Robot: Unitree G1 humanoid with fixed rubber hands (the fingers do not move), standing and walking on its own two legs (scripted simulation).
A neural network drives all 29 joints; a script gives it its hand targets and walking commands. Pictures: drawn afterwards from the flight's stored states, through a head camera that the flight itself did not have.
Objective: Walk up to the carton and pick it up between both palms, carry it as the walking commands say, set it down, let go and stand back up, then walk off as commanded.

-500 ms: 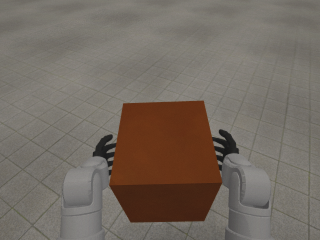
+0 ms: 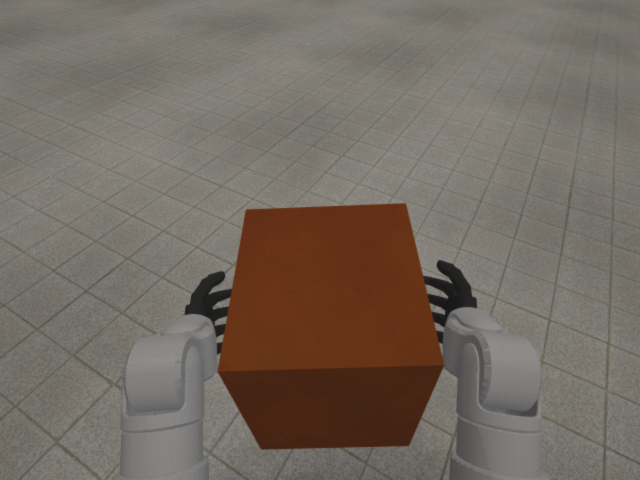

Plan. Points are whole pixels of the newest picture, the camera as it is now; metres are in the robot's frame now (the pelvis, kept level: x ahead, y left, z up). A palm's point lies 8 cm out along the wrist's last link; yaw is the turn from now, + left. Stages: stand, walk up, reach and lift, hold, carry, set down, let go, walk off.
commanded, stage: carry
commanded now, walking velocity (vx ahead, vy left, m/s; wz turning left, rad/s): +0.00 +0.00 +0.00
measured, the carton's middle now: (330, 332) +0.30 -0.02 +0.04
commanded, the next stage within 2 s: hold in 0.52 s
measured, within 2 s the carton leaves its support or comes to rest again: neither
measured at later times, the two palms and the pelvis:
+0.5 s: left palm (205, 332) +0.27 +0.13 +0.09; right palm (461, 323) +0.27 -0.16 +0.11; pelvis +0.00 +0.00 +0.00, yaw +0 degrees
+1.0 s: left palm (210, 333) +0.30 +0.14 +0.04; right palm (434, 309) +0.32 -0.15 +0.07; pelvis +0.00 +0.00 +0.00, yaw +0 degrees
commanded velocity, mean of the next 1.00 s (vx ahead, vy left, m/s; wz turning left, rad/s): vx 0.00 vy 0.00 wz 0.00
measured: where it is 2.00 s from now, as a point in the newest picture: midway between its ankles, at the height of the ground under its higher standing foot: outside the picture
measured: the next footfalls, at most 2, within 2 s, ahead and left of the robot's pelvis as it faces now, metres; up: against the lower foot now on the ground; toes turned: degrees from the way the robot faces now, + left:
none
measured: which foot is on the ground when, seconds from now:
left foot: down 0.00-1.00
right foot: down 0.00-1.00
